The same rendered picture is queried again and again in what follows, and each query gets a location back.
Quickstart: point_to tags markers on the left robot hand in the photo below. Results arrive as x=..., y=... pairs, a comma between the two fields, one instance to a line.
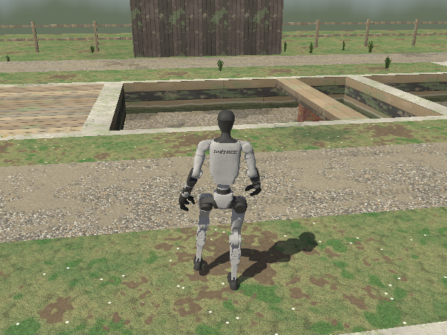
x=182, y=201

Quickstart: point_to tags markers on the robot shin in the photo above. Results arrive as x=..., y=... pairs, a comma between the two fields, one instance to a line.
x=200, y=240
x=235, y=253

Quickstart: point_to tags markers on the robot left shin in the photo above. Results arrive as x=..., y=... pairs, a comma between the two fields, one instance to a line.
x=200, y=240

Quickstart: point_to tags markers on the left robot forearm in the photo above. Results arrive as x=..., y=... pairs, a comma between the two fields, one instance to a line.
x=190, y=183

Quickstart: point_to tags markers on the right robot forearm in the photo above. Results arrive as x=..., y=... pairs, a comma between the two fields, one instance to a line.
x=256, y=180

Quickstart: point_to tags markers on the right robot hand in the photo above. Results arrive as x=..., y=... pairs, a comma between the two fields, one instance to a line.
x=256, y=192

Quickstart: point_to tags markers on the left robot upper arm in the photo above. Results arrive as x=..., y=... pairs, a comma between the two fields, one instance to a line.
x=199, y=158

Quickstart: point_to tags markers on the robot right shin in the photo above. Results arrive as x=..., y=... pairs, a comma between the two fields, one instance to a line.
x=235, y=253

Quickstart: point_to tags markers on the right robot upper arm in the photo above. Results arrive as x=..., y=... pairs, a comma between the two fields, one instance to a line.
x=249, y=158

